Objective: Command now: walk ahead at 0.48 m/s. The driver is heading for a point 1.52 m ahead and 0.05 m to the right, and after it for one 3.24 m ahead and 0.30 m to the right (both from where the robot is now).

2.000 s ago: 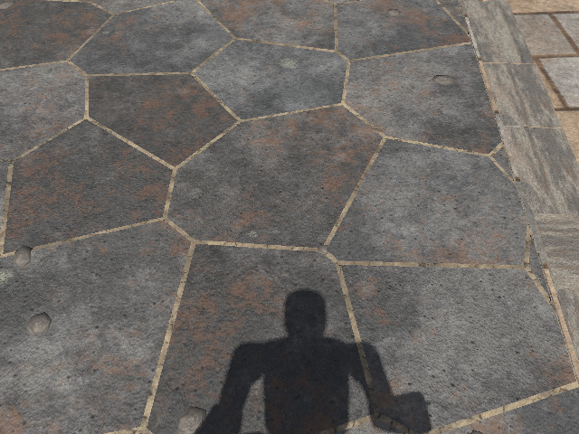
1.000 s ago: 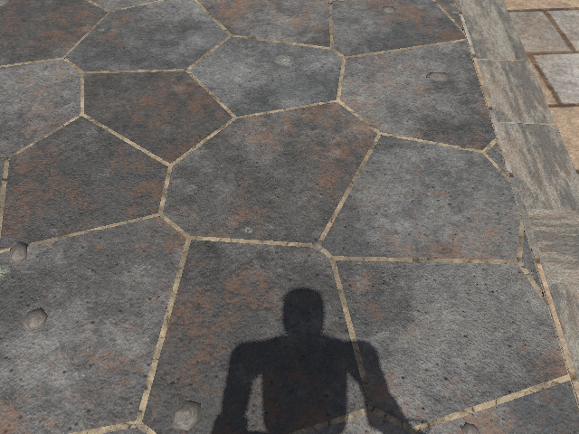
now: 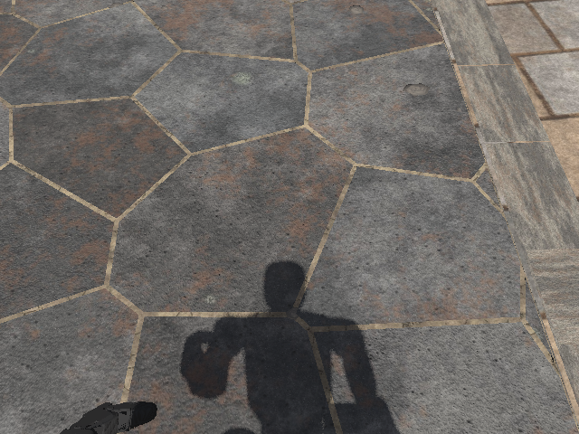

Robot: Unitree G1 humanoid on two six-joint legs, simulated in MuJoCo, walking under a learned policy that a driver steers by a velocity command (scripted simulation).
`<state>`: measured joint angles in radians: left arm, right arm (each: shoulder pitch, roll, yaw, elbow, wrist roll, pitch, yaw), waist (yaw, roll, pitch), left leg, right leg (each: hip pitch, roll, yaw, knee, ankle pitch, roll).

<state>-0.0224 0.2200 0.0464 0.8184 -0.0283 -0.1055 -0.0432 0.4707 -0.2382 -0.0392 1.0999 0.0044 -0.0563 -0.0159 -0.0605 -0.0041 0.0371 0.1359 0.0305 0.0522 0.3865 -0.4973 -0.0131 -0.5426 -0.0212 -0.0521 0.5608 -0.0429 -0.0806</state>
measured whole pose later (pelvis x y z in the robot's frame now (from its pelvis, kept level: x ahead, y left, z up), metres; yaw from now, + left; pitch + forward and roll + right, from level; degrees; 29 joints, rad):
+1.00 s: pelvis +0.56 +0.03 +0.03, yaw +0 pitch +2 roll +2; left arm 0.04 0.24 0.06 0.87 -0.02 -0.08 -0.01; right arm 0.37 -0.23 -0.05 1.01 0.01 -0.09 0.00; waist -0.07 -0.04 0.00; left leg 0.03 -0.06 0.06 0.19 -0.25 0.05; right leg -0.66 -0.11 0.01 0.60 0.07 -0.02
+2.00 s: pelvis +1.13 +0.04 +0.04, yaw -2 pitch +1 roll +1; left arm 0.14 0.27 0.08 0.92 -0.02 -0.06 0.00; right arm 0.32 -0.23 -0.06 0.99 -0.01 -0.10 0.00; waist -0.04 -0.04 0.00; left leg -0.07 -0.06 0.10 0.23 -0.18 0.06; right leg -0.71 -0.13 0.07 0.89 -0.04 -0.03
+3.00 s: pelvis +1.49 -0.06 +0.02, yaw -9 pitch +3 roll -1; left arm 0.11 0.28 0.06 0.80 -0.01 0.01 0.04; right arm 0.16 -0.29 -0.08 0.77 0.01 0.02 -0.03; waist -0.03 0.01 0.04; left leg -0.41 -0.05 -0.14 0.46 -0.09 0.00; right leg -0.40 0.04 0.08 0.73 -0.40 0.04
